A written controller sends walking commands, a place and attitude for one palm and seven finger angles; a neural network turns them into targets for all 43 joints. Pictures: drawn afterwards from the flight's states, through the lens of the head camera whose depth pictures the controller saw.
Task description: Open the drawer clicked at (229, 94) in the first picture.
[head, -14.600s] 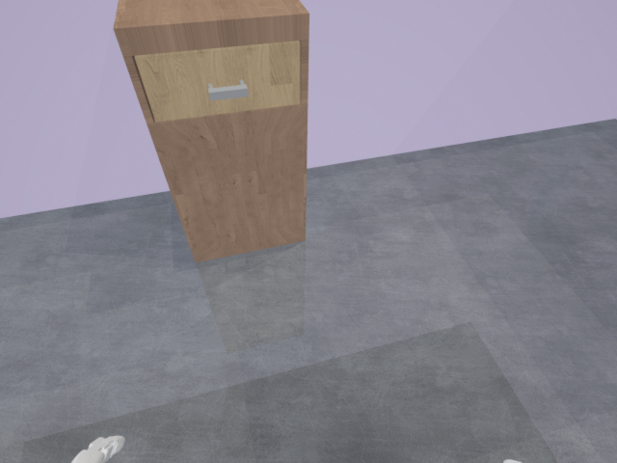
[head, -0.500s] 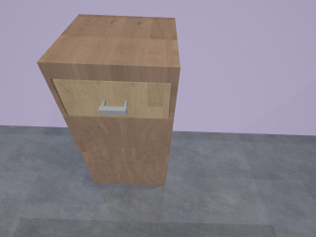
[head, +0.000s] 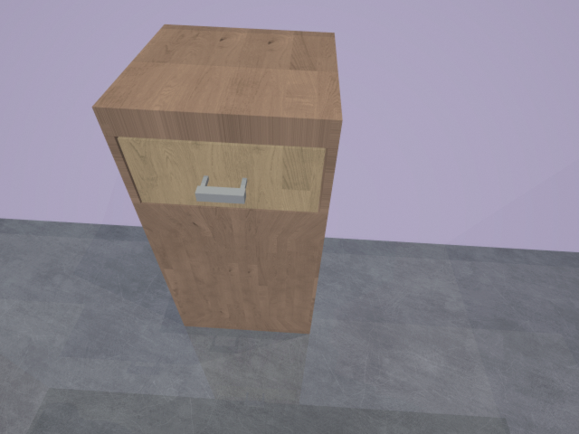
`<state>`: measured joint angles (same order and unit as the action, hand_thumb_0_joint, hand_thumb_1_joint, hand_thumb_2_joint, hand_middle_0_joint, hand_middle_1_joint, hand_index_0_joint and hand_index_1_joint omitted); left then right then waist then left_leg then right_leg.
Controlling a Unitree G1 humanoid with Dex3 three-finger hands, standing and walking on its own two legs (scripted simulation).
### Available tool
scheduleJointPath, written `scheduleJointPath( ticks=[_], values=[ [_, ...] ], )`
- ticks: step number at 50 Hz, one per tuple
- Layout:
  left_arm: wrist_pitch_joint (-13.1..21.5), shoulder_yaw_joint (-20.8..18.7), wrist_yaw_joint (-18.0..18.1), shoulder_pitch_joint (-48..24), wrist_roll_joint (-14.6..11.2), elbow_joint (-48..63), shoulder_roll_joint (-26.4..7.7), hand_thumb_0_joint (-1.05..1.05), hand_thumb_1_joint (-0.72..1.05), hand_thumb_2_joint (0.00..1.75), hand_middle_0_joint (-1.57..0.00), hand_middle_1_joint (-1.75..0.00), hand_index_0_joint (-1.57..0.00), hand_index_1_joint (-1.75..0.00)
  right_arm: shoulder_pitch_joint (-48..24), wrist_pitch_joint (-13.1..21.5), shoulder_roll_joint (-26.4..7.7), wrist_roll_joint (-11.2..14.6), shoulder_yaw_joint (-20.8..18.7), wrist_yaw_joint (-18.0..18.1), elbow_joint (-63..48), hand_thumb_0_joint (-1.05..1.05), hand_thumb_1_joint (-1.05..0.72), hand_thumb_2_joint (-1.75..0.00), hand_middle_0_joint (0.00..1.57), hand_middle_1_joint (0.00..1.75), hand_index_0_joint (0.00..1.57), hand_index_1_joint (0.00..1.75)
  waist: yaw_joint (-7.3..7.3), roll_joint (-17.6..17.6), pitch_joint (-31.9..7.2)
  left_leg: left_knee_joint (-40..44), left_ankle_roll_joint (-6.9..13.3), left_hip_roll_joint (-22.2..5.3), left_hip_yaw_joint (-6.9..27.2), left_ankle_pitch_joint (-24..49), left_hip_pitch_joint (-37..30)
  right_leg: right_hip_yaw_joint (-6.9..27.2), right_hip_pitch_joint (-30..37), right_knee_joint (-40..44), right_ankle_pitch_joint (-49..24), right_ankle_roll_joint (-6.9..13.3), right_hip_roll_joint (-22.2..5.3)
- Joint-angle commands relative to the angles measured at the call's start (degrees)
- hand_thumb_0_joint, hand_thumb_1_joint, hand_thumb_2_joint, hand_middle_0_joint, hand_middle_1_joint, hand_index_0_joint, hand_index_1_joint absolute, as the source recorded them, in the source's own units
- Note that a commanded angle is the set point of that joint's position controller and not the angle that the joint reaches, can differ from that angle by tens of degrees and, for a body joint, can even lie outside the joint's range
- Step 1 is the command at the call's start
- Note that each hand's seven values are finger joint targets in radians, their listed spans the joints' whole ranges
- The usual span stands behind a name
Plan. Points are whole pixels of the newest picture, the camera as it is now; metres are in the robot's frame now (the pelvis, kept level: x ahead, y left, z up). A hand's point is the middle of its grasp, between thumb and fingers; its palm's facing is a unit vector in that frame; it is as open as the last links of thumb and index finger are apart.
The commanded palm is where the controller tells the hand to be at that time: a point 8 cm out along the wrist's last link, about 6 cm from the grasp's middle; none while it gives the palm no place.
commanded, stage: look again from close up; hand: left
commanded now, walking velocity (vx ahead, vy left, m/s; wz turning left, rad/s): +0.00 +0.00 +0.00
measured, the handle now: (222, 188) +0.59 +0.18 -0.03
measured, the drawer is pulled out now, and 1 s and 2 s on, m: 0.00 0.00 0.00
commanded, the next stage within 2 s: shuffle to correct the standing spot in 0.46 s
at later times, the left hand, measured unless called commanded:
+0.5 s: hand out of the picture +0.02 +0.15 -0.18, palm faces +0.02 -0.99 -0.15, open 7.4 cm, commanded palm none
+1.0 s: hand out of the picture +0.05 +0.14 -0.18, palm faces +0.03 -0.99 -0.15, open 7.4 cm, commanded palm none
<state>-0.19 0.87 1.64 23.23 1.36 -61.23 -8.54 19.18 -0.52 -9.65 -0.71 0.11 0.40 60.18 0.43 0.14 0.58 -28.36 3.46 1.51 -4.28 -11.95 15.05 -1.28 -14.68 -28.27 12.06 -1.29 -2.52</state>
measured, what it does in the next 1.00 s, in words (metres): shifts its weight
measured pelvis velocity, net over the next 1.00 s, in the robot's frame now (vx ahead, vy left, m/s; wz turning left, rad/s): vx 0.07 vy -0.01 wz -0.01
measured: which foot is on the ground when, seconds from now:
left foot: down 0.00-1.00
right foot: down 0.00-1.00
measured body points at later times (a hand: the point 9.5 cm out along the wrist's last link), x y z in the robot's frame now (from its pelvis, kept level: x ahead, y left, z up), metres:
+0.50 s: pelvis +0.03 -0.01 +0.00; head +0.03 +0.00 +0.45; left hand +0.02 +0.20 -0.16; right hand +0.02 -0.22 -0.15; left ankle +0.04 +0.08 -0.74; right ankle +0.04 -0.14 -0.74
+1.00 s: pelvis +0.07 -0.01 +0.00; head +0.08 -0.01 +0.45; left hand +0.05 +0.19 -0.16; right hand +0.06 -0.23 -0.16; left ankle +0.04 +0.08 -0.74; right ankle +0.04 -0.14 -0.74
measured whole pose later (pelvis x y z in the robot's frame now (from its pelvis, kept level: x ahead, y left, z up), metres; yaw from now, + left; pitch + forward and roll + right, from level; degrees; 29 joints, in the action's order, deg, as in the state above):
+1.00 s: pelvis +0.07 -0.01 +0.00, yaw -1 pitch -1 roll +0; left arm 1.1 0.6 2.3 19.3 1.0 -63.1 -6.6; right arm 16.9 1.6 -7.6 -0.5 0.4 2.1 65.0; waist 0.3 0.9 0.9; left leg -26.9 2.0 0.5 -4.2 -17.3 9.1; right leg -1.2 -9.1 -27.1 17.3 -0.7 -1.4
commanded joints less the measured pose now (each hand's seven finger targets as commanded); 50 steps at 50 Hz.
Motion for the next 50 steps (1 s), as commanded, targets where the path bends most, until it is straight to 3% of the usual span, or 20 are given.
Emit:
scheduleJointPath(
  ticks=[1, 11, 27, 30, 32, 35, 38, 43, 50],
  values=[
    [1.4, -0.9, 0.2, 1.4, -0.2, 2.2, -4.6, 0.0, 0.9, 0.9, -0.2, -0.3, -0.2, -0.3, 2.0, 1.3, -5.3, -0.1, -0.9, 0.5, -1.4, 0.0, -0.9, -0.9, 0.2, 0.3, 0.2, 0.3, -0.94, 0.9, 4.9, 9.2, -0.3, -6.7, 8.8, -12.9, 3.3, 5.9, -3.3, 7.7, 10.7, 3.2, -3.0],
    [1.5, -1.0, 0.4, 1.8, -0.2, 0.9, -3.3, 0.0, 0.9, 0.9, -0.2, -0.3, -0.2, -0.3, 2.2, 1.9, -3.9, 0.0, -0.7, 0.8, 0.3, 0.0, -0.9, -0.9, 0.2, 0.3, 0.2, 0.3, -0.25, -0.1, 5.2, 9.8, -0.4, -7.1, 8.8, -10.7, 4.6, 4.5, -0.6, 6.1, 5.0, 3.3, -2.7],
    [1.8, -1.1, 0.6, 0.3, -0.5, 0.6, -3.1, 0.0, 0.9, 0.9, -0.2, -0.3, -0.2, -0.3, 2.0, 2.5, -3.0, 0.1, -0.5, 1.2, 2.1, 0.0, -0.9, -0.9, 0.2, 0.3, 0.2, 0.3, -0.26, 0.4, 2.5, 7.4, -0.6, -7.2, 6.7, 2.2, -0.5, 4.0, 2.4, 5.4, -4.0, 3.1, -3.2],
    [1.6, -1.5, 0.1, 0.7, 0.0, 0.6, -3.2, 0.0, 0.9, 0.9, -0.2, -0.3, -0.2, -0.3, 2.6, 2.2, -4.1, -0.3, -0.9, 1.0, 2.5, 0.0, -0.9, -0.9, 0.2, 0.3, 0.2, 0.3, -0.39, -0.9, 3.2, 9.3, 0.3, -8.1, 8.2, -11.5, -0.1, 2.6, 0.9, 3.8, 7.1, 3.7, -1.8],
    [1.4, -1.5, 0.0, 0.3, 0.1, 0.8, -2.6, 0.0, 0.9, 0.9, -0.2, -0.3, -0.2, -0.3, 1.7, 2.0, -4.4, -0.3, -1.1, 0.9, 2.0, 0.0, -0.9, -0.9, 0.2, 0.3, 0.2, 0.3, -0.19, -2.3, 6.7, 11.6, 0.6, -8.9, 9.6, -13.3, 2.5, 1.9, -0.4, 3.0, 5.3, 3.6, -1.3],
    [1.6, -1.2, 0.2, 1.1, -0.1, 0.4, -2.3, 0.0, 0.9, 0.9, -0.2, -0.3, -0.2, -0.3, 1.4, 2.5, -3.4, 0.0, -0.7, 1.3, 1.9, 0.0, -0.9, -0.9, 0.2, 0.3, 0.2, 0.3, 0.15, -0.8, 6.5, 9.7, 0.3, -8.4, 8.2, -0.8, 1.6, 2.8, 1.4, 4.0, -3.7, 3.1, -2.0],
    [1.9, -1.3, 0.5, 1.7, -0.5, -0.2, -2.7, 0.0, 0.9, 0.9, -0.2, -0.3, -0.2, -0.3, 2.4, 2.9, -2.9, 0.1, -0.5, 1.7, 2.6, 0.0, -0.9, -0.9, 0.2, 0.3, 0.2, 0.3, -0.26, 1.1, 1.9, 5.9, -0.1, -7.6, 5.8, 10.4, -3.5, 3.4, 3.8, 3.9, -10.4, 3.1, -3.0],
    [2.0, -1.3, 0.7, 1.5, -0.5, -0.4, -2.8, 0.0, 0.9, 0.9, -0.2, -0.3, -0.2, -0.3, 2.3, 2.9, -3.0, 0.1, -0.4, 1.8, 3.3, 0.0, -0.9, -0.9, 0.2, 0.3, 0.2, 0.3, -0.43, 1.8, 0.2, 4.9, -0.4, -7.5, 5.2, 12.9, -5.8, 3.5, 4.9, 3.9, -14.2, 3.2, -3.5],
    [1.6, -1.3, 0.8, 1.1, -0.5, -0.8, -2.6, 0.0, 0.9, 0.9, -0.2, -0.3, -0.2, -0.3, 2.0, 2.7, -2.7, 0.1, -0.3, 2.0, 4.0, 0.0, -0.9, -0.9, 0.2, 0.3, 0.2, 0.3, -0.3, 0.0, 2.9, 6.0, -0.5, -7.7, 5.1, 12.6, -5.5, 3.2, 4.4, 4.6, -11.5, 3.1, -2.9]
  ],
)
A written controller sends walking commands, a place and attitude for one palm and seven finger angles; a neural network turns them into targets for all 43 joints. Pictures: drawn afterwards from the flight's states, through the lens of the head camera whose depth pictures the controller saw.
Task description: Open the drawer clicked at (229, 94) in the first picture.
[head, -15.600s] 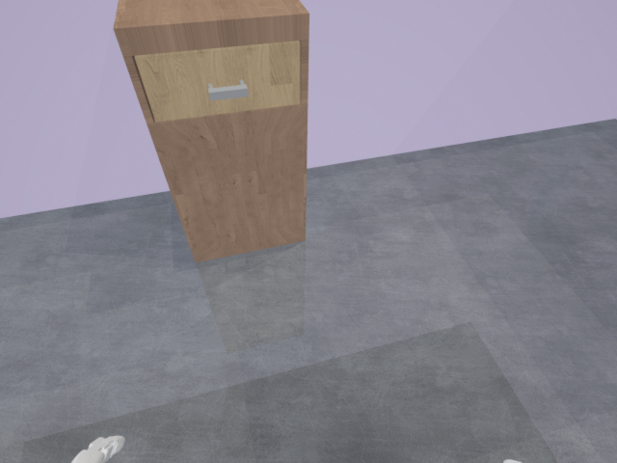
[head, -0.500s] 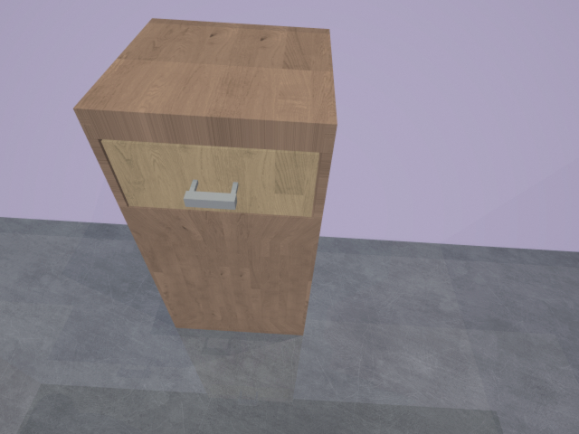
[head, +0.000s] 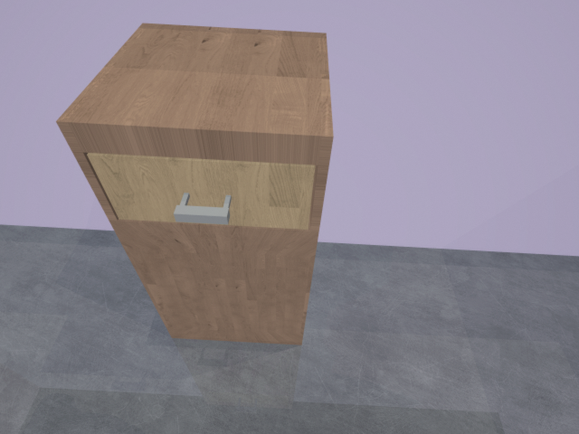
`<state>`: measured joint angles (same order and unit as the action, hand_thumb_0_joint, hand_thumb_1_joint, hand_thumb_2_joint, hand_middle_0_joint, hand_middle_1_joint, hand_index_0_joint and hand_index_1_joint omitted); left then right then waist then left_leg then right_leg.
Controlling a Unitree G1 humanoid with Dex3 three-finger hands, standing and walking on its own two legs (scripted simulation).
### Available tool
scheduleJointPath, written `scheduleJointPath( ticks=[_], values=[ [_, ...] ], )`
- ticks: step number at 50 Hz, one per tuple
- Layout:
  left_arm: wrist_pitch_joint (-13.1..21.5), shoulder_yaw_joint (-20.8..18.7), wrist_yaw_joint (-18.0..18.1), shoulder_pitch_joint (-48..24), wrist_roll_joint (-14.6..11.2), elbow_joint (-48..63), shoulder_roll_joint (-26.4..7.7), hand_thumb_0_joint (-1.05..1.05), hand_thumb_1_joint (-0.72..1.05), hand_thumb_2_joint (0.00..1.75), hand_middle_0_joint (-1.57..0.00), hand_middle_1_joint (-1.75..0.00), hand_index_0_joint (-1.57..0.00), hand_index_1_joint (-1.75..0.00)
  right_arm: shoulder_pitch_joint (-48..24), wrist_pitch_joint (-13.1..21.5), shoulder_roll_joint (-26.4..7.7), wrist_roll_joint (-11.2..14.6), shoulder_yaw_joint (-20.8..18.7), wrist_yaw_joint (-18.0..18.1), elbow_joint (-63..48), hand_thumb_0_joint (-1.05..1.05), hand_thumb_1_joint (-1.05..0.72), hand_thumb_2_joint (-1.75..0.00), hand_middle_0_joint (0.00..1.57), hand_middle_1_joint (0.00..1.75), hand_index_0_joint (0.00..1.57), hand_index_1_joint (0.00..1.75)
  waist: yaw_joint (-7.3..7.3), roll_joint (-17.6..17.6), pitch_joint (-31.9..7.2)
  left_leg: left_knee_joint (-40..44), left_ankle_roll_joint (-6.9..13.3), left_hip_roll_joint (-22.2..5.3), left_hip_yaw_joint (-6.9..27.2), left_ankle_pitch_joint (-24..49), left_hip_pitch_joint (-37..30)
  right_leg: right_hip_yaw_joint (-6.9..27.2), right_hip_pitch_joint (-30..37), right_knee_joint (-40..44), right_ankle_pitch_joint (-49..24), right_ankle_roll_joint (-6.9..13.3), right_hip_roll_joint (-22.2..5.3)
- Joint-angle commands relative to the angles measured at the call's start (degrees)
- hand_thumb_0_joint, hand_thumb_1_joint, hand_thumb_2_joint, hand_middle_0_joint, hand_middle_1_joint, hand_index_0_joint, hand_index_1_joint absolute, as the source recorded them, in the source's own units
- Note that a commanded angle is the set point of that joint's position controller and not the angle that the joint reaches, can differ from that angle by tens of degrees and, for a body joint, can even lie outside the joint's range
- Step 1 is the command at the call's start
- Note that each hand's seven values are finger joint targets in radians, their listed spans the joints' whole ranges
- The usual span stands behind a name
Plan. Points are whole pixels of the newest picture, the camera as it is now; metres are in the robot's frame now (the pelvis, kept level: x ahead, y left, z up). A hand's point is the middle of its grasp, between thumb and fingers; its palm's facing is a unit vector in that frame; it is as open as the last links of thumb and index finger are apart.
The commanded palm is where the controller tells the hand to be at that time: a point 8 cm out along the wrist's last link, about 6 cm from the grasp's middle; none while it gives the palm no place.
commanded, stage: come to a stop and stand still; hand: left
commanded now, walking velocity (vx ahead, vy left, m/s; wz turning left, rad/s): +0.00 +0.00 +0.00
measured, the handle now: (204, 206) +0.52 +0.20 -0.03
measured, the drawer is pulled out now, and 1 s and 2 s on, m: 0.00 0.00 0.00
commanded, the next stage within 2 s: look again from close up in 0.52 s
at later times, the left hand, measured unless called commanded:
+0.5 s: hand out of the picture +0.00 +0.18 -0.17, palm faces +0.01 -0.97 -0.24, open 7.4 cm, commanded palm none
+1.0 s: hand out of the picture +0.01 +0.16 -0.17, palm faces +0.01 -0.98 -0.21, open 7.3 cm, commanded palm none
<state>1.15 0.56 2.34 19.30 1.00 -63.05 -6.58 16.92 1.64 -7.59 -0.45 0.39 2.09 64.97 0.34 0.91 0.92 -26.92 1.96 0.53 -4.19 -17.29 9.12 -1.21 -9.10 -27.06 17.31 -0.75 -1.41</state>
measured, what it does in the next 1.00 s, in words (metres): stands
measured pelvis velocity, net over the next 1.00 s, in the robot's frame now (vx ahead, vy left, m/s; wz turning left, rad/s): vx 0.01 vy -0.02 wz -0.01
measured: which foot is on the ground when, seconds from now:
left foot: down 0.00-1.00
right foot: down 0.00-1.00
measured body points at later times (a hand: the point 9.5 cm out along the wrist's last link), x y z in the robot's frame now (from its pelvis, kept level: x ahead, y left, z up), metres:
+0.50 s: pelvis +0.00 +0.01 -0.01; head +0.01 -0.01 +0.44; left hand +0.00 +0.23 -0.16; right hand +0.00 -0.22 -0.17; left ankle -0.03 +0.09 -0.74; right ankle -0.03 -0.13 -0.74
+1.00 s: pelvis +0.01 -0.02 +0.00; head +0.03 -0.03 +0.45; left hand +0.01 +0.21 -0.16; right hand +0.01 -0.24 -0.17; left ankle -0.03 +0.09 -0.74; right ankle -0.03 -0.13 -0.74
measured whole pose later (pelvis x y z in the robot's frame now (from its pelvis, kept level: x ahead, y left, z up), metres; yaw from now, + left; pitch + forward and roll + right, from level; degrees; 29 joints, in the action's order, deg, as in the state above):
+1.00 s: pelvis +0.01 -0.02 +0.00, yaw +0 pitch +0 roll +1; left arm 0.8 0.8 2.2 15.6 0.7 -63.6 -8.4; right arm 15.4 1.3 -9.0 -0.5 0.9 1.8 64.3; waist 0.3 -0.5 2.7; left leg -26.2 0.6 0.0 -4.4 -18.0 7.8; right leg -1.0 -9.2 -28.9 19.4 0.5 -0.8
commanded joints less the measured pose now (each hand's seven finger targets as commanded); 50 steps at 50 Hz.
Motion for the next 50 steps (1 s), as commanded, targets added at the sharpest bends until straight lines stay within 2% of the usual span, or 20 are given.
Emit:
scheduleJointPath(
  ticks=[1, 5, 9, 10, 11, 12, 13, 14, 15, 16, 17, 18, 22, 26, 35, 50],
  values=[
    [0.3, -1.0, 0.1, 5.0, -0.1, 1.0, -4.6, 0.0, 0.9, 0.9, -0.2, -0.3, -0.2, -0.3, 4.3, 0.6, -4.8, -0.2, -0.6, 0.3, -0.7, 0.0, -0.9, -0.9, 0.2, 0.3, 0.2, 0.3, -0.2, -0.9, 2.3, 4.5, 1.0, -6.7, 5.1, 18.3, 0.3, 3.2, -1.0, 3.4, -17.0, 2.6, -4.1],
    [0.2, -1.0, 0.1, 4.8, -0.1, 0.9, -4.6, 0.0, 0.9, 0.9, -0.2, -0.3, -0.2, -0.3, 4.3, 0.5, -4.6, -0.1, -0.5, 0.4, -0.6, 0.0, -0.9, -0.9, 0.2, 0.3, 0.2, 0.3, -0.18, -0.5, 3.0, 5.0, 0.9, -6.7, 5.2, 17.5, 0.5, 2.9, -0.7, 3.8, -16.3, 2.6, -4.0],
    [0.3, -1.0, 0.1, 4.9, -0.2, 1.0, -4.7, 0.0, 0.9, 0.9, -0.2, -0.3, -0.2, -0.3, 4.3, 0.5, -4.8, -0.2, -0.5, 0.4, -0.5, 0.0, -0.9, -0.9, 0.2, 0.3, 0.2, 0.3, -0.12, -0.8, 2.0, 4.9, 0.9, -6.6, 5.2, 18.3, -0.2, 3.0, 0.1, 4.1, -17.5, 2.7, -4.3],
    [0.2, -1.0, 0.1, 4.8, -0.2, 1.0, -4.6, 0.0, 0.9, 0.9, -0.2, -0.3, -0.2, -0.3, 4.4, 0.4, -4.7, -0.2, -0.5, 0.4, -0.4, 0.0, -0.9, -0.9, 0.2, 0.3, 0.2, 0.3, -0.08, -0.6, 2.8, 5.1, 0.9, -6.6, 5.3, 17.6, 0.2, 2.8, -0.2, 4.2, -16.5, 2.7, -4.1],
    [1.3, -1.2, 2.3, 6.5, 0.5, -0.8, -8.2, 0.0, 0.9, 0.9, -0.2, -0.3, -0.2, -0.3, -2.2, 0.6, -7.8, 0.6, -1.0, -0.4, -5.4, 0.0, -0.9, -0.9, 0.2, 0.3, 0.2, 0.3, 1.63, 0.0, 7.2, -5.8, -1.6, -6.7, 3.9, 20.6, 6.1, 6.2, -4.5, 4.9, -33.8, 1.8, -7.3],
    [1.8, -1.3, 1.8, 4.2, -0.1, 2.0, -9.3, 0.0, 0.9, 0.9, -0.2, -0.3, -0.2, -0.3, 0.6, 0.0, -4.5, 0.1, -0.8, -0.7, -6.7, 0.0, -0.9, -0.9, 0.2, 0.3, 0.2, 0.3, -1.35, -0.3, 4.7, -2.5, -1.3, -4.5, 4.8, 3.4, 5.5, 7.6, -4.0, 4.4, -24.9, 3.5, -8.5],
    [1.7, -0.8, 1.2, 1.6, -0.2, 2.5, -8.2, 0.0, 0.9, 0.9, -0.2, -0.3, -0.2, -0.3, 2.2, 0.0, -4.2, 0.0, -0.7, -0.6, -5.9, 0.0, -0.9, -0.9, 0.2, 0.3, 0.2, 0.3, -1.87, -3.8, 5.7, 1.0, -0.9, -4.8, 5.5, 3.4, 5.5, 6.5, -5.4, 3.0, -16.3, 4.1, -6.9],
    [1.5, -0.7, 0.9, 1.4, -0.1, 2.7, -7.6, 0.0, 0.9, 0.9, -0.2, -0.3, -0.2, -0.3, 3.9, 0.2, -4.7, -0.2, -0.6, -0.7, -5.6, 0.0, -0.9, -0.9, 0.2, 0.3, 0.2, 0.3, -1.72, -3.4, 3.4, 1.5, -0.3, -5.8, 6.6, 7.1, 5.5, 4.8, -4.3, 2.2, -9.1, 4.0, -4.7],
    [1.3, -0.7, 0.8, 2.1, -0.3, 2.7, -7.5, 0.0, 0.9, 0.9, -0.2, -0.3, -0.2, -0.3, 4.7, 0.3, -5.3, -0.3, -0.5, -0.8, -5.5, 0.0, -0.9, -0.9, 0.2, 0.3, 0.2, 0.3, -1.25, -6.8, 0.1, 1.4, 0.5, -6.5, 6.4, 10.1, 3.8, 3.8, -2.7, 1.0, -7.6, 4.0, -3.6],
    [1.1, -0.7, 0.6, 2.3, -0.3, 2.8, -7.6, 0.0, 0.9, 0.9, -0.2, -0.3, -0.2, -0.3, 4.4, 0.4, -6.0, -0.3, -0.5, -0.8, -5.8, 0.0, -0.9, -0.9, 0.2, 0.3, 0.2, 0.3, -1.11, -6.3, -1.4, 1.5, 1.0, -6.7, 6.9, 10.9, 3.3, 3.0, -1.7, 0.3, -6.3, 3.7, -3.0],
    [0.9, -0.6, 0.5, 2.2, -0.3, 2.7, -7.3, 0.0, 0.9, 0.9, -0.2, -0.3, -0.2, -0.3, 3.9, 0.5, -6.3, -0.3, -0.5, -0.7, -6.0, 0.0, -0.9, -0.9, 0.2, 0.3, 0.2, 0.3, -0.83, -6.0, -2.0, 1.6, 1.3, -6.8, 7.1, 12.3, 2.9, 2.9, -1.3, -0.1, -6.6, 3.7, -2.8],
    [0.8, -0.5, 0.4, 2.0, -0.4, 2.6, -7.1, 0.0, 0.9, 0.9, -0.2, -0.3, -0.2, -0.3, 3.8, 0.5, -6.6, -0.3, -0.6, -0.6, -6.2, 0.0, -0.9, -0.9, 0.2, 0.3, 0.2, 0.3, -0.82, -3.9, -2.1, 1.4, 1.4, -6.9, 7.0, 13.4, 2.4, 2.9, -1.2, -0.2, -7.4, 3.6, -2.8],
    [0.2, -0.4, 0.2, 1.0, -0.4, 2.5, -6.7, 0.0, 0.9, 0.9, -0.2, -0.3, -0.2, -0.3, 3.5, 0.2, -7.3, -0.2, -0.4, -0.4, -6.0, 0.0, -0.9, -0.9, 0.2, 0.3, 0.2, 0.3, -0.68, 0.4, 2.6, 2.7, 1.5, -6.9, 7.0, 12.6, 3.8, 3.0, -2.6, 0.2, -7.4, 3.2, -2.9],
    [-0.2, -0.5, 0.1, 0.5, -0.4, 2.3, -7.2, 0.0, 0.9, 0.9, -0.2, -0.3, -0.2, -0.3, 3.5, 0.2, -7.5, -0.3, -0.2, -0.4, -4.9, 0.0, -0.9, -0.9, 0.2, 0.3, 0.2, 0.3, -0.35, -0.9, 5.8, 5.0, 1.5, -6.8, 7.2, 11.4, 4.8, 3.1, -3.3, 0.4, -6.2, 2.8, -2.7],
    [-0.1, -0.9, 0.0, 0.1, -0.4, 1.9, -8.1, 0.0, 0.9, 0.9, -0.2, -0.3, -0.2, -0.3, 2.9, 0.4, -7.2, -0.3, -0.1, -0.2, -3.3, 0.0, -0.9, -0.9, 0.2, 0.3, 0.2, 0.3, -0.11, -0.3, 2.4, 5.1, 1.1, -6.4, 5.8, 14.9, 0.8, 3.7, -1.6, 1.0, -11.6, 2.8, -3.8],
    [0.2, -1.1, 0.1, 0.2, -0.3, 0.9, -8.0, 0.0, 0.9, 0.9, -0.2, -0.3, -0.2, -0.3, 2.5, 0.2, -6.3, -0.2, -0.3, 0.2, -1.5, 0.0, -0.9, -0.9, 0.2, 0.3, 0.2, 0.3, -0.4, -0.4, 1.1, 3.7, 0.1, -6.5, 4.2, 18.3, -1.9, 4.4, -0.4, 1.6, -20.6, 3.2, -4.1]
  ],
)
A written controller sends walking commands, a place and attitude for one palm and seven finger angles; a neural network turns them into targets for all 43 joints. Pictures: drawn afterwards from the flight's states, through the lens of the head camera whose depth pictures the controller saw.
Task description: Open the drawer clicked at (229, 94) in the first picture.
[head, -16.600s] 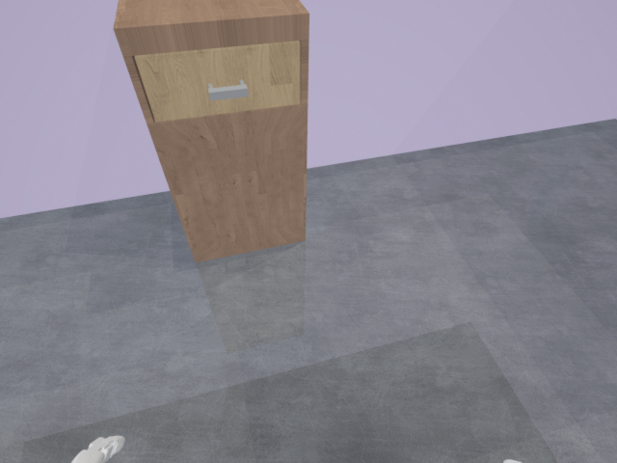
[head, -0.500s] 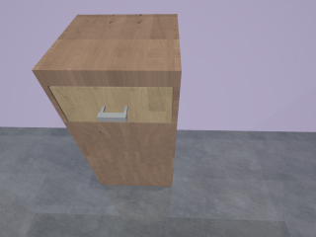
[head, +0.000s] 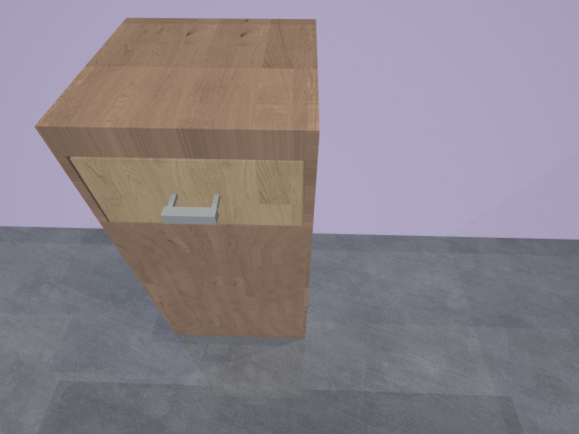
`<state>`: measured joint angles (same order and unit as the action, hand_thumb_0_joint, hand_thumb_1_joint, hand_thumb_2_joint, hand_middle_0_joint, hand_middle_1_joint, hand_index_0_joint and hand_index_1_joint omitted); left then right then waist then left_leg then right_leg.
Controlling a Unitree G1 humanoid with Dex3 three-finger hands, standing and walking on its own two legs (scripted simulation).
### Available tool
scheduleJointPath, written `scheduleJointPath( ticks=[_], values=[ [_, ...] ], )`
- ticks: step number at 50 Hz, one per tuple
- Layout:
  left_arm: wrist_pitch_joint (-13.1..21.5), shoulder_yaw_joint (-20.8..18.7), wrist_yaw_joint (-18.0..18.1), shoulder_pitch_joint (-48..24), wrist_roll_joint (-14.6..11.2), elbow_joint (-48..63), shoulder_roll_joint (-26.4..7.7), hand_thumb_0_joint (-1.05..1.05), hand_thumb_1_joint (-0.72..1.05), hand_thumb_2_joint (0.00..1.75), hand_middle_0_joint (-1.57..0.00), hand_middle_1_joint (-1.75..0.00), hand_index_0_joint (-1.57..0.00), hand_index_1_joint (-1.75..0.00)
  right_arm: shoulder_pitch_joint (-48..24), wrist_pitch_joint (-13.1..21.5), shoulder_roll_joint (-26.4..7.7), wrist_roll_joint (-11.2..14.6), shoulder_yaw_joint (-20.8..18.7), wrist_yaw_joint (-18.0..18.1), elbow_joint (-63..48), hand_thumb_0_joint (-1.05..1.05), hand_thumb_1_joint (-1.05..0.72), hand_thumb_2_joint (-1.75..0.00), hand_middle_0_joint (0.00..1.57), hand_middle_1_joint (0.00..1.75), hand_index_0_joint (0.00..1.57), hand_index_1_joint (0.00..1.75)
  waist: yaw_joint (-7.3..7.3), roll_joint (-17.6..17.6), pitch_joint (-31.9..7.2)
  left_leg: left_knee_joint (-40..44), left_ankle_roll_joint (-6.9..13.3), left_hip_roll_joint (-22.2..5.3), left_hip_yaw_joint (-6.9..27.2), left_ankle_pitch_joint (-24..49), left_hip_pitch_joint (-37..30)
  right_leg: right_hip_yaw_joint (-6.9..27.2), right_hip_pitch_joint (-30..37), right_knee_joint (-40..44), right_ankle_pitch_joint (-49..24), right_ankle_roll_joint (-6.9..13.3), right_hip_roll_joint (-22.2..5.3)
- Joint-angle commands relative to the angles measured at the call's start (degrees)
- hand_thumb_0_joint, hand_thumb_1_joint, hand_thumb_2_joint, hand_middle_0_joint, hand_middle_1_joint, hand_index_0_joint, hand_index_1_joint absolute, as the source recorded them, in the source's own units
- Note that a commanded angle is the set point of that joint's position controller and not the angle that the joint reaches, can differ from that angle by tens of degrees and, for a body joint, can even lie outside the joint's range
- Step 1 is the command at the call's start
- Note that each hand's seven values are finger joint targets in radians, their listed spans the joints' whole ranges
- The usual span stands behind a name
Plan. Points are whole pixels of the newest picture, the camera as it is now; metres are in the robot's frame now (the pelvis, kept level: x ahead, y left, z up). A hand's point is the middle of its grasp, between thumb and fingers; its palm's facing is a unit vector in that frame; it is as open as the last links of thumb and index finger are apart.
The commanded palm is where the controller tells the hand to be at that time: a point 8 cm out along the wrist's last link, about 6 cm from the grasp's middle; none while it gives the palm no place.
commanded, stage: look again from close up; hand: left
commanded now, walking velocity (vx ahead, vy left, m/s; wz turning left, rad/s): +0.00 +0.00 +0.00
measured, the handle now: (192, 207) +0.50 +0.22 -0.03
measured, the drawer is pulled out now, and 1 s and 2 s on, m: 0.00 0.00 0.00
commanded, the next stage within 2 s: raise the hand with hooked fingers in 0.14 s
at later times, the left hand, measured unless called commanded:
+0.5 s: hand (167, 372) +0.20 +0.18 -0.02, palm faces +0.01 -0.49 -0.87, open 7.8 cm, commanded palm +0.12 +0.20 -0.03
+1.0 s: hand (143, 367) +0.20 +0.21 +0.00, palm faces +0.07 -0.07 -1.00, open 10.6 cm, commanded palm +0.16 +0.21 +0.04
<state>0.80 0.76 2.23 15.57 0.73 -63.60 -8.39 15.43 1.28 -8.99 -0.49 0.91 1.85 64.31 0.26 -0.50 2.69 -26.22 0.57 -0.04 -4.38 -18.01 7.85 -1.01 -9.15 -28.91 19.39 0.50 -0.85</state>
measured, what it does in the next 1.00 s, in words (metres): shifts its weight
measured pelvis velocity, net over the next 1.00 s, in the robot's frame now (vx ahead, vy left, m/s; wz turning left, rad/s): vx -0.07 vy -0.02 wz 0.01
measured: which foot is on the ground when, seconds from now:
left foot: down 0.00-1.00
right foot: down 0.00-1.00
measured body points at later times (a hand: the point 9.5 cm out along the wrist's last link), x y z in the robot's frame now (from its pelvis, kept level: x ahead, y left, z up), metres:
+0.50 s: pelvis -0.03 -0.02 -0.02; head -0.01 -0.07 +0.43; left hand +0.19 +0.21 +0.03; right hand +0.14 -0.27 -0.13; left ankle -0.04 +0.11 -0.74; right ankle -0.04 -0.11 -0.74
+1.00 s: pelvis -0.07 -0.02 -0.03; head -0.05 -0.07 +0.42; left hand +0.19 +0.21 +0.05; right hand +0.13 -0.22 -0.14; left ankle -0.04 +0.11 -0.74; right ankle -0.04 -0.11 -0.74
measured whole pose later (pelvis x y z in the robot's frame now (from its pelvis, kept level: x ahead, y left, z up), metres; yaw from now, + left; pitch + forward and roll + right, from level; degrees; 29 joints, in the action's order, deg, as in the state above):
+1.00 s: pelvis -0.07 -0.02 -0.03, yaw +0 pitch +6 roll +2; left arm -6.7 6.4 20.0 4.6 57.4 -8.4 -19.9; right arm 6.5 -5.4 -10.5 -1.1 1.9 2.4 34.5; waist 3.5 -3.6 -4.2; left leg -43.7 -0.7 -0.4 -1.4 -19.5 30.2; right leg -1.7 -31.7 -47.1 21.5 2.7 -0.2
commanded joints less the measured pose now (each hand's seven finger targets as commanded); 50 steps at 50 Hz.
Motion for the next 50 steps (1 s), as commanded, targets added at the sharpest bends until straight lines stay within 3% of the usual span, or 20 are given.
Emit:
scheduleJointPath(
  ticks=[1, 11, 12, 13, 14, 15, 16, 17, 18, 20, 23, 24, 26, 31, 33, 35, 38, 41, 45, 50],
  values=[
    [0.6, -1.3, 0.2, 4.1, -0.1, 1.3, -6.2, 0.0, 0.9, 0.9, -0.2, -0.3, -0.2, -0.3, 3.8, 0.5, -5.0, -0.2, -0.8, 0.5, -0.7, 0.0, -0.9, -0.9, 0.2, 0.3, 0.2, 0.3, -0.16, 1.3, -0.8, 2.7, 1.5, -6.0, 4.2, 18.8, -0.6, 4.1, -0.2, 3.6, -22.9, 1.9, -4.9],
    [0.7, -1.4, 0.2, 4.5, -0.1, 1.1, -6.0, 0.0, 0.9, 0.9, -0.2, -0.3, -0.2, -0.3, 3.6, 0.2, -4.6, -0.1, -0.7, 0.6, -0.4, 0.0, -0.9, -0.9, 0.2, 0.3, 0.2, 0.3, -0.17, 2.0, -0.3, 2.8, 1.1, -6.0, 4.0, 17.1, -0.2, 4.5, 0.2, 4.6, -24.1, 2.1, -4.9],
    [2.0, -2.2, 2.5, 9.7, 0.6, -0.8, -8.0, 0.0, 0.9, 0.9, -0.2, -0.3, -0.2, -0.3, -3.2, 0.4, -7.2, 0.5, -1.9, -0.1, -5.0, 0.0, -0.9, -0.9, 0.2, 0.3, 0.2, 0.3, 2.37, 6.4, 2.9, -11.4, -0.8, -5.9, 1.4, 15.7, 7.6, 8.8, -0.7, 6.0, -52.3, -1.4, -9.3],
    [12.0, 1.4, 2.3, -36.2, 8.0, 85.8, -24.4, 0.0, 0.88, 0.89, -0.2, -0.32, -0.2, -0.32, -1.8, 9.3, -14.8, 3.5, -1.6, 2.8, -24.1, 0.0, -0.9, -0.9, 0.2, 0.3, 0.2, 0.3, -2.74, -11.4, -25.8, -1.4, 2.4, -0.1, 1.4, 29.0, -7.5, 10.1, 3.7, -1.2, -49.5, 2.8, -3.7],
    [6.5, -1.5, 6.6, -11.6, 8.6, 68.2, -20.1, 0.0, 0.85, 0.88, -0.2, -0.33, -0.2, -0.33, -3.9, 15.1, -10.6, 2.1, -2.4, 5.4, -20.6, 0.0, -0.9, -0.9, 0.2, 0.3, 0.2, 0.3, 0.62, -23.6, -24.0, 2.1, 2.7, -1.9, 3.0, 45.3, -14.8, 3.7, -0.9, -7.0, -30.2, 2.9, -0.4],
    [2.2, -1.8, 10.3, -8.4, 6.4, 66.4, -15.6, 0.0, 0.83, 0.87, -0.21, -0.34, -0.21, -0.34, -3.8, 16.3, -9.9, 3.3, -3.6, 5.7, -16.9, 0.0, -0.9, -0.9, 0.2, 0.3, 0.2, 0.3, 0.3, -20.5, -18.6, 0.2, 0.7, -4.3, 4.6, 45.6, -10.5, -1.0, -8.1, -6.2, -11.3, 1.5, 0.0],
    [-3.7, 5.7, 10.8, 6.0, 8.3, 55.4, -2.8, 0.0, 0.81, 0.86, -0.21, -0.36, -0.21, -0.36, -3.2, 16.6, -7.5, 4.0, -3.2, 5.5, -17.1, 0.0, -0.9, -0.9, 0.2, 0.3, 0.2, 0.3, -1.74, -12.1, -11.4, 1.6, 1.5, -5.2, 5.3, 40.9, -6.2, -2.9, -12.9, -6.9, -6.0, 0.5, 0.7],
    [-3.1, 7.9, 10.4, -2.3, 10.6, 66.7, -3.1, 0.0, 0.78, 0.85, -0.21, -0.37, -0.21, -0.37, -5.8, 17.1, -9.2, 3.8, -3.3, 4.5, -22.4, 0.0, -0.9, -0.9, 0.2, 0.3, 0.2, 0.3, -0.88, -4.3, -6.5, -0.1, 1.4, -4.9, 6.1, 37.5, -1.8, -2.9, -12.6, -4.8, -10.2, 0.6, 0.1],
    [-2.4, 6.4, 11.2, 0.6, 17.0, 69.0, -7.0, 0.0, 0.76, 0.84, -0.21, -0.39, -0.21, -0.39, -6.0, 17.1, -11.7, 2.0, -4.0, 4.1, -23.8, 0.0, -0.9, -0.9, 0.2, 0.3, 0.2, 0.3, -1.15, -2.2, -12.0, -3.8, 1.9, -2.9, 4.7, 34.7, -1.0, -1.4, -12.8, -3.7, -17.2, 1.0, 0.5],
    [-3.3, 4.3, 14.1, 5.7, 27.5, 64.8, -10.4, 0.0, 0.71, 0.82, -0.21, -0.42, -0.21, -0.42, -6.5, 14.4, -12.3, -0.4, -4.0, 2.5, -27.4, 0.0, -0.9, -0.9, 0.2, 0.3, 0.2, 0.3, -0.66, 6.1, -13.1, -8.8, 1.9, 0.1, 4.6, 28.7, 6.4, 0.5, -13.8, -5.1, -23.5, 1.7, 0.5],
    [-3.8, 7.8, 16.5, 18.9, 42.4, 53.7, -5.3, 0.0, 0.64, 0.79, -0.22, -0.47, -0.22, -0.47, -8.9, 8.2, -11.6, -1.8, -5.4, -0.3, -31.7, 0.0, -0.9, -0.9, 0.2, 0.3, 0.2, 0.3, 3.3, 22.1, -6.8, -10.0, 0.4, 1.6, 3.4, 14.5, 20.5, 2.9, -16.2, -6.4, -18.1, 1.2, 0.6],
    [-3.2, 8.3, 16.9, 22.4, 46.4, 53.6, -4.7, 0.0, 0.62, 0.78, -0.22, -0.48, -0.22, -0.48, -10.2, 6.0, -11.5, -2.1, -5.5, -1.5, -33.1, 0.0, -0.9, -0.9, 0.2, 0.3, 0.2, 0.3, 4.76, 21.4, -7.0, -10.0, 0.0, 1.8, 2.6, 12.0, 22.7, 4.3, -15.3, -6.4, -18.2, 1.6, 0.5],
    [-0.9, 3.7, 17.9, 21.8, 53.0, 58.9, -10.6, 0.0, 0.57, 0.76, -0.22, -0.51, -0.22, -0.51, -13.3, 2.5, -11.2, -1.4, -5.1, -3.6, -36.2, 0.0, -0.9, -0.9, 0.2, 0.3, 0.2, 0.3, 8.21, 16.8, -13.0, -11.2, -0.6, 2.9, 1.4, 11.3, 26.1, 7.2, -10.8, -9.4, -22.1, 2.5, -0.5],
    [1.2, -3.2, 25.2, 3.3, 63.4, 72.1, -19.8, 0.0, 0.46, 0.71, -0.23, -0.58, -0.23, -0.58, -16.9, -2.1, -9.5, -2.5, -4.7, -3.7, -41.7, 0.0, -0.9, -0.9, 0.2, 0.3, 0.2, 0.3, 7.86, -0.3, -17.8, -15.4, 0.2, 4.7, 1.1, 3.8, 25.4, 11.0, -16.8, -10.3, -4.8, 3.5, 0.3],
    [1.5, -3.6, 28.7, -5.0, 65.0, 76.0, -20.5, 0.0, 0.41, 0.69, -0.24, -0.62, -0.24, -0.62, -16.7, -3.2, -8.7, -3.1, -4.7, -2.9, -42.2, 0.0, -0.9, -0.9, 0.2, 0.3, 0.2, 0.3, 6.06, -3.3, -20.7, -18.6, 0.5, 4.8, 1.6, 3.2, 22.3, 12.4, -21.5, -10.7, -1.7, 3.8, 0.6],
    [3.4, -5.1, 31.5, -17.9, 65.7, 81.5, -23.2, 0.0, 0.36, 0.67, -0.24, -0.64, -0.24, -0.64, -16.7, -3.4, -8.0, -3.9, -4.9, -1.8, -41.2, 0.0, -0.9, -0.9, 0.2, 0.3, 0.2, 0.3, 2.87, -0.7, -22.5, -22.7, 1.1, 4.6, 3.0, 1.7, 21.0, 14.5, -25.4, -10.1, 2.7, 3.4, 0.1],
    [6.0, -1.7, 32.3, -18.9, 62.9, 78.6, -20.2, 0.0, 0.29, 0.64, -0.24, -0.69, -0.24, -0.69, -16.2, -2.1, -8.0, -3.7, -4.9, -1.0, -40.5, 0.0, -0.9, -0.9, 0.2, 0.3, 0.2, 0.3, 0.27, -1.6, -21.2, -24.9, 1.5, 4.2, 4.2, -1.0, 19.4, 14.1, -29.1, -9.1, 6.0, 3.2, -0.1],
    [2.6, 0.5, 29.7, -18.2, 59.0, 72.8, -18.6, 0.0, 0.22, 0.61, -0.25, -0.74, -0.25, -0.74, -16.9, -1.8, -8.4, -3.0, -4.3, 0.0, -39.9, 0.0, -0.9, -0.9, 0.2, 0.3, 0.2, 0.3, -1.08, 1.3, -19.0, -21.9, 1.8, 3.7, 3.9, -3.4, 21.6, 10.3, -25.3, -7.3, 5.4, 1.8, 0.1],
    [-6.5, 1.2, 22.6, -15.9, 56.7, 62.9, -19.4, 0.0, 0.13, 0.57, -0.25, -0.8, -0.25, -0.8, -18.7, -3.1, -9.2, -1.2, -2.6, 1.3, -40.1, 0.0, -0.9, -0.9, 0.2, 0.3, 0.2, 0.3, 1.75, 7.6, -15.7, -15.4, 1.6, 3.5, 2.8, -2.9, 23.6, 10.1, -16.7, -2.4, 5.7, 0.8, -0.3],
    [-8.8, -1.2, 14.3, -11.8, 56.3, 64.2, -22.8, 0.0, 0.01, 0.52, -0.26, -0.87, -0.26, -0.87, -18.1, -4.1, -9.5, -0.7, -1.5, 1.9, -40.5, 0.0, -0.9, -0.9, 0.2, 0.3, 0.2, 0.3, 5.49, 5.3, -16.6, -8.8, 1.4, 2.8, 2.3, 2.2, 19.6, 6.2, -8.5, -2.8, -1.0, 0.9, -0.4]
  ],
)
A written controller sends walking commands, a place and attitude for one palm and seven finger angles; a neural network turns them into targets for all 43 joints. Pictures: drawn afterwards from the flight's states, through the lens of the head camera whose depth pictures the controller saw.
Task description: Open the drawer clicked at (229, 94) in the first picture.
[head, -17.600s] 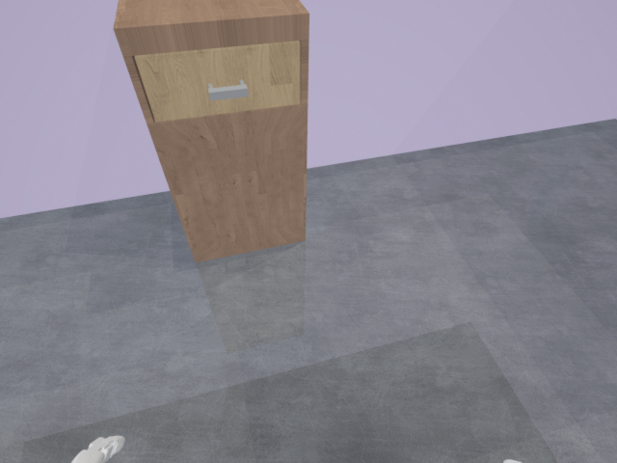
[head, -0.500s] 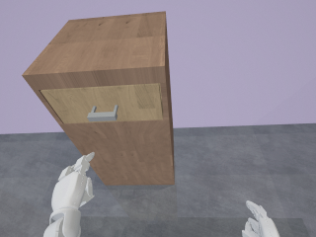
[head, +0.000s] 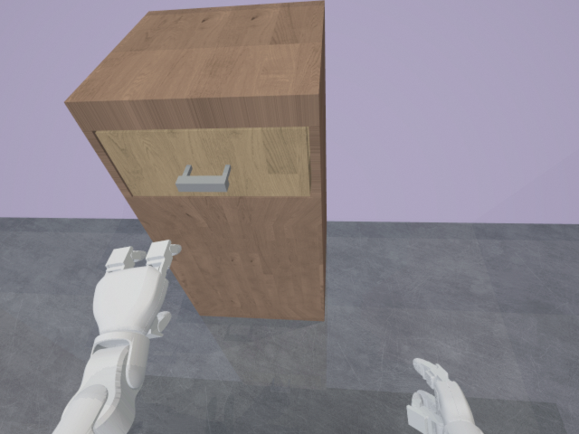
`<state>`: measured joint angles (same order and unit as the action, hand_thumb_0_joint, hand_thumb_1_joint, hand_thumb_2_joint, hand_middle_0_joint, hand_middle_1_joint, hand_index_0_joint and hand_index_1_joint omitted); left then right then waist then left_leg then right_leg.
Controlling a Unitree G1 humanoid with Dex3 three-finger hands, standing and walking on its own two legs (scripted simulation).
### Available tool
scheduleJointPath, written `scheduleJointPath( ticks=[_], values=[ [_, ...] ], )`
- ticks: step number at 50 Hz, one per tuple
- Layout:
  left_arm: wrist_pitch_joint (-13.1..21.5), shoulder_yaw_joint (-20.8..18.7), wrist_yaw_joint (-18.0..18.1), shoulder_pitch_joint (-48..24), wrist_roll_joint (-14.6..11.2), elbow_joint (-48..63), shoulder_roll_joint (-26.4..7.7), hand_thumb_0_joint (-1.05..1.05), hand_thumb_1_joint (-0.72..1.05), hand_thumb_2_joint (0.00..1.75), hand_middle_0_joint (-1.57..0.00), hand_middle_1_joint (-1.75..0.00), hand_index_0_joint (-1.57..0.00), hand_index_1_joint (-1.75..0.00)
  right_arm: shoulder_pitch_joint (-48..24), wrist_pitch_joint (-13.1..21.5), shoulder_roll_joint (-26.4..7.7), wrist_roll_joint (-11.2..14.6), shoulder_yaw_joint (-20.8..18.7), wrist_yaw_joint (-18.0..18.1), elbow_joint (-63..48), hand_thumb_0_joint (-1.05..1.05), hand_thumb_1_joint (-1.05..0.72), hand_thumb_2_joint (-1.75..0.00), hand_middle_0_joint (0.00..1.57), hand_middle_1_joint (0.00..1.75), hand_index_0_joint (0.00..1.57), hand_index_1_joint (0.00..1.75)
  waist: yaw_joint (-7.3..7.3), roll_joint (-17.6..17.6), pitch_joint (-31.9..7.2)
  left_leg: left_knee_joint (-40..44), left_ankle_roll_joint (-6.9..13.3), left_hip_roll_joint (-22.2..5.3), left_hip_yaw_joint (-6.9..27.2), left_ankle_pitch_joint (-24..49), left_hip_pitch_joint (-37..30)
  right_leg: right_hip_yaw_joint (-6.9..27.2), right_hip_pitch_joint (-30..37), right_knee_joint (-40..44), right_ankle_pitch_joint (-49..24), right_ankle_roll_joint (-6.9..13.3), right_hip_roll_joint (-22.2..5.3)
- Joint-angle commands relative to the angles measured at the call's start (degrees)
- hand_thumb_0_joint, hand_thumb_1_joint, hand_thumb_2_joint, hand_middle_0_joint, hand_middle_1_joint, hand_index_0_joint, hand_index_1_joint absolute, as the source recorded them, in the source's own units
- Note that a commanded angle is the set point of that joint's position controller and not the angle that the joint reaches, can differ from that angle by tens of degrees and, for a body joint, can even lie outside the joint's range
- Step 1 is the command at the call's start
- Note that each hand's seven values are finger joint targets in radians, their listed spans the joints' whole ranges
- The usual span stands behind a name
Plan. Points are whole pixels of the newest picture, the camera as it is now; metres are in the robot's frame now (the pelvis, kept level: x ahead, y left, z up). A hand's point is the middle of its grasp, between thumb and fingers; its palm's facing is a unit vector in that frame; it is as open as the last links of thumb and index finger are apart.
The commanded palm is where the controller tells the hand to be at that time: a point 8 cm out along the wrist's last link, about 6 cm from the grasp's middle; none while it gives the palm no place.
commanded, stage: raise the hand with hooked fingers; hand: left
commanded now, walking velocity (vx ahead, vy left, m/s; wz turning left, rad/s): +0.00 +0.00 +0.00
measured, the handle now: (205, 176) +0.58 +0.24 +0.00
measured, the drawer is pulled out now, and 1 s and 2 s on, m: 0.00 0.00 0.00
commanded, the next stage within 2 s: move the hooked fingers above the handle in 1.14 s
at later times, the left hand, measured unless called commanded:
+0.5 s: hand (117, 255) +0.32 +0.28 +0.09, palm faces +0.11 -0.07 -0.99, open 13.4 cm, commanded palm +0.29 +0.28 +0.14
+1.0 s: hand (118, 236) +0.34 +0.27 +0.11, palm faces -0.02 -0.08 -1.00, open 13.8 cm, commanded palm +0.32 +0.28 +0.17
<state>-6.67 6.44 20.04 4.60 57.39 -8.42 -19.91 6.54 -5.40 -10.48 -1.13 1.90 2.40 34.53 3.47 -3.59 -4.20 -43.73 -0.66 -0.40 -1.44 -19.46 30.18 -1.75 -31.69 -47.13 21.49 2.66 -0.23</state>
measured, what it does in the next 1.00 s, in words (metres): shifts its weight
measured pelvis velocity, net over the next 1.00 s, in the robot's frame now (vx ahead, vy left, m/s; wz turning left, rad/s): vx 0.04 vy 0.03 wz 0.01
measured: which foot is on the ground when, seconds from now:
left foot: down 0.00-1.00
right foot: down 0.00-1.00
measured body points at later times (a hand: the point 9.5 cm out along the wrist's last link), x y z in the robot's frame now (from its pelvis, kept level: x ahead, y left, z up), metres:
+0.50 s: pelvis +0.03 +0.05 +0.02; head +0.04 +0.01 +0.47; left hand +0.31 +0.28 +0.14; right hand +0.24 -0.17 -0.08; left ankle +0.03 +0.14 -0.71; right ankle +0.03 -0.09 -0.71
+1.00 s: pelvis +0.04 +0.03 +0.03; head +0.07 +0.00 +0.48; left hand +0.33 +0.27 +0.17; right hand +0.22 -0.19 -0.09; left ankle +0.03 +0.14 -0.71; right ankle +0.03 -0.09 -0.71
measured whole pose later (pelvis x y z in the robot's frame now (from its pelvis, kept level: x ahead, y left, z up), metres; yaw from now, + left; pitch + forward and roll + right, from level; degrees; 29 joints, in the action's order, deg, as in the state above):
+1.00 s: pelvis +0.04 +0.03 +0.03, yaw +0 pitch +3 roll +0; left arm 0.8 2.4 1.1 -3.7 52.6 -1.8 -27.5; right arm 8.2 -7.8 -15.1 -0.3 -0.8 0.8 35.9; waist 4.8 -4.8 0.2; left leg -26.6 1.5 1.3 -1.4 -14.3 15.0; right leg -1.7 -15.0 -27.4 15.0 -0.1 -1.4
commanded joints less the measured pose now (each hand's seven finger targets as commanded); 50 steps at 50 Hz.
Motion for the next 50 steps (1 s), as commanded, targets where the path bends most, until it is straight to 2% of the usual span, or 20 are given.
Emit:
scheduleJointPath(
  ticks=[1, 3, 5, 8, 10, 11, 13, 15, 17, 21, 24, 25, 27, 30, 32, 37, 41, 43, 48, 50],
  values=[
    [-0.4, -6.7, -4.3, -0.1, -0.5, 10.1, -10.5, 0.0, -0.01, 0.51, -0.27, -0.88, -0.27, -0.88, -8.3, 2.8, -7.7, -0.2, -2.5, 1.2, -10.4, 0.0, -0.9, -0.9, 0.2, 0.3, 0.2, 0.3, 2.4, 8.1, -9.0, 9.5, 2.6, 3.0, -0.4, 4.7, -3.9, 6.1, 14.3, 15.4, -4.8, -1.2, -0.9],
    [2.2, -7.8, -4.9, 0.9, -0.7, 12.2, -10.4, 0.0, -0.06, 0.49, -0.27, -0.92, -0.27, -0.92, -7.4, 3.2, -7.7, -0.4, -2.9, 1.0, -10.2, 0.0, -0.9, -0.9, 0.2, 0.3, 0.2, 0.3, 2.6, 8.4, -7.4, 10.6, 2.6, 2.9, -0.4, 5.8, -4.8, 5.6, 14.9, 16.0, -6.6, -1.2, -0.8],
    [4.9, -9.9, -3.8, -2.5, 0.0, 15.4, -12.0, 0.0, -0.1, 0.47, -0.27, -0.94, -0.27, -0.94, -7.0, 3.6, -7.8, -0.7, -3.4, 0.7, -10.1, 0.0, -0.9, -0.9, 0.2, 0.3, 0.2, 0.3, 2.4, 6.5, -7.7, 11.3, 2.5, 2.7, -0.3, 6.5, -6.4, 4.7, 14.7, 16.1, -6.1, -0.8, -0.5],
    [8.2, -10.6, -0.1, -6.0, 1.4, 19.9, -12.0, 0.0, -0.17, 0.44, -0.28, -0.99, -0.28, -0.99, -6.0, 4.2, -7.9, -1.4, -4.4, 0.1, -9.4, 0.0, -0.9, -0.9, 0.2, 0.3, 0.2, 0.3, 1.83, 0.4, -11.1, 10.7, 2.5, 2.6, 0.2, 10.3, -11.4, 3.2, 12.6, 14.3, -9.8, 0.1, 0.2],
    [8.5, -10.7, 1.9, -8.8, 1.7, 20.4, -11.8, 0.0, -0.22, 0.42, -0.28, -1.02, -0.28, -1.02, -5.3, 4.4, -8.3, -1.6, -5.0, -0.3, -8.9, 0.0, -0.9, -0.9, 0.2, 0.3, 0.2, 0.3, 0.79, 0.9, -11.5, 10.4, 2.2, 2.2, 0.9, 11.6, -12.7, 2.1, 10.6, 13.6, -9.8, 0.2, 0.6],
    [8.4, -10.6, 2.6, -9.7, 1.7, 20.2, -11.7, 0.0, -0.24, 0.41, -0.28, -1.03, -0.28, -1.03, -5.2, 4.3, -8.5, -1.5, -5.3, -0.5, -8.6, 0.0, -0.9, -0.9, 0.2, 0.3, 0.2, 0.3, 0.35, 0.4, -10.7, 10.4, 2.1, 2.1, 0.9, 11.5, -13.2, 1.8, 9.6, 13.6, -9.6, 0.2, 0.8],
    [7.3, -9.3, 3.1, -11.4, 1.7, 20.1, -10.9, 0.0, -0.29, 0.39, -0.29, -1.07, -0.29, -1.07, -5.1, 4.1, -8.9, -1.2, -5.8, -0.8, -7.9, 0.0, -0.9, -0.9, 0.2, 0.3, 0.2, 0.3, 0.03, -1.5, -12.5, 10.5, 1.8, 1.7, 1.2, 13.8, -15.1, 0.8, 9.3, 12.7, -11.4, 0.4, 1.0],
    [5.1, -7.9, 2.3, -12.8, 1.2, 19.4, -10.2, 0.0, -0.34, 0.37, -0.29, -1.1, -0.29, -1.1, -5.7, 3.8, -9.2, -0.8, -5.9, -1.1, -7.8, 0.0, -0.9, -0.9, 0.2, 0.3, 0.2, 0.3, -0.27, -1.3, -12.8, 11.2, 1.5, 1.2, 2.0, 16.0, -16.0, 0.1, 9.7, 12.5, -12.4, 0.3, 1.1],
    [3.0, -6.6, 0.3, -12.8, 0.3, 18.5, -10.1, 0.0, -0.38, 0.35, -0.29, -1.12, -0.29, -1.12, -6.1, 3.3, -9.3, -0.2, -6.0, -1.1, -7.6, 0.0, -0.9, -0.9, 0.2, 0.3, 0.2, 0.3, 0.17, 0.3, -12.1, 12.6, 1.4, 0.9, 2.2, 16.5, -16.5, -0.2, 11.3, 13.3, -13.0, 0.1, 1.0],
    [-0.5, -5.9, -5.1, -14.3, -0.5, 16.9, -11.7, 0.0, -0.48, 0.31, -0.3, -1.18, -0.3, -1.18, -6.9, 1.9, -9.3, 0.5, -5.0, -0.7, -7.7, 0.0, -0.9, -0.9, 0.2, 0.3, 0.2, 0.3, 0.89, 2.4, -10.6, 15.1, 1.1, 0.7, 2.5, 18.8, -17.4, -0.3, 14.9, 15.1, -14.4, -0.1, 1.0],
    [-1.2, -6.8, -8.7, -17.4, -0.6, 16.5, -14.0, 0.0, -0.5, 0.3, -0.3, -1.2, -0.3, -1.2, -7.0, 1.0, -9.3, 0.6, -4.1, -0.3, -8.0, 0.0, -0.9, -0.9, 0.2, 0.3, 0.2, 0.3, 1.0, 4.3, -9.2, 16.6, 1.3, 0.7, 2.3, 19.8, -18.0, -0.4, 17.1, 16.7, -15.7, -0.3, 1.0],
    [-1.0, -8.1, -9.7, -18.1, -0.7, 16.1, -15.4, 0.0, -0.5, 0.3, -0.3, -1.2, -0.3, -1.2, -7.4, 0.8, -9.4, 0.6, -3.9, -0.2, -8.1, 0.0, -0.9, -0.9, 0.2, 0.3, 0.2, 0.3, 1.15, 4.4, -8.7, 16.9, 1.4, 0.7, 2.2, 20.4, -18.1, -0.3, 17.9, 17.3, -16.3, -0.2, 1.2],
    [-0.2, -8.0, -11.5, -20.4, -0.9, 16.1, -15.7, 0.0, -0.5, 0.3, -0.3, -1.2, -0.3, -1.2, -7.0, 0.3, -9.0, 0.7, -3.5, -0.1, -7.8, 0.0, -0.9, -0.9, 0.2, 0.3, 0.2, 0.3, 0.93, 3.6, -8.7, 17.2, 1.4, 0.7, 2.1, 22.6, -19.3, -0.3, 18.8, 17.9, -17.7, -0.3, 1.1],
    [1.5, -9.0, -13.0, -24.4, -1.2, 18.5, -17.5, 0.0, -0.5, 0.3, -0.3, -1.2, -0.3, -1.2, -7.0, 0.2, -9.0, 0.5, -3.2, -0.1, -7.9, 0.0, -0.9, -0.9, 0.2, 0.3, 0.2, 0.3, 0.85, -1.0, -10.8, 17.5, 1.1, 0.7, 2.4, 25.8, -22.0, -0.2, 20.2, 18.9, -18.9, -0.1, 1.2],
    [2.6, -8.6, -13.7, -26.2, -1.6, 18.6, -17.5, 0.0, -0.5, 0.3, -0.3, -1.2, -0.3, -1.2, -6.6, 0.2, -8.7, 0.5, -3.1, -0.2, -7.4, 0.0, -0.9, -0.9, 0.2, 0.3, 0.2, 0.3, 0.6, -2.2, -10.8, 17.6, 1.0, 0.7, 2.6, 27.1, -23.3, -0.3, 20.1, 19.5, -19.3, -0.1, 1.2],
    [4.3, -10.6, -15.5, -28.1, -3.3, 17.6, -19.8, 0.0, -0.5, 0.3, -0.3, -1.2, -0.3, -1.2, -5.8, 0.1, -9.3, 0.6, -3.3, -0.3, -6.7, 0.0, -0.9, -0.9, 0.2, 0.3, 0.2, 0.3, 0.63, -0.4, -12.5, 18.0, 1.0, 0.9, 2.6, 30.6, -23.9, -0.4, 22.6, 20.5, -23.0, -0.3, 1.3],
    [4.4, -9.2, -17.7, -21.9, -4.9, 13.3, -16.8, 0.0, -0.5, 0.3, -0.3, -1.2, -0.3, -1.2, -5.3, -0.4, -9.8, 1.0, -3.8, -1.0, -6.7, 0.0, -0.9, -0.9, 0.2, 0.3, 0.2, 0.3, 0.96, 3.3, -10.1, 18.6, 1.3, 1.1, 1.6, 29.3, -21.6, -0.5, 23.3, 21.2, -24.4, -0.5, 1.2],
    [5.2, -9.9, -18.1, -22.0, -5.2, 15.2, -17.6, 0.0, -0.5, 0.3, -0.3, -1.2, -0.3, -1.2, -5.3, -0.5, -10.2, 1.0, -4.0, -1.2, -7.1, 0.0, -0.9, -0.9, 0.2, 0.3, 0.2, 0.3, 1.25, 4.2, -10.9, 18.8, 1.4, 1.2, 1.6, 29.5, -21.0, -0.5, 23.9, 21.0, -25.1, -0.6, 1.1],
    [9.1, -13.0, -15.8, -22.7, -4.8, 20.6, -20.3, 0.0, -0.5, 0.3, -0.3, -1.2, -0.3, -1.2, -5.4, 0.3, -10.2, 0.4, -4.5, -1.2, -7.5, 0.0, -0.9, -0.9, 0.2, 0.3, 0.2, 0.3, 2.16, 1.9, -14.5, 18.4, 1.7, 1.7, 1.5, 28.6, -21.7, 0.4, 25.1, 20.6, -26.0, -0.5, 0.8],
    [10.0, -14.5, -14.0, -22.9, -4.7, 20.6, -21.2, 0.0, -0.5, 0.3, -0.3, -1.2, -0.3, -1.2, -5.3, 0.5, -10.1, 0.4, -4.6, -1.1, -7.1, 0.0, -0.9, -0.9, 0.2, 0.3, 0.2, 0.3, 2.06, 1.3, -14.0, 18.3, 1.8, 2.0, 1.4, 26.8, -20.8, 0.6, 24.7, 20.7, -24.9, -0.4, 0.9]
  ],
)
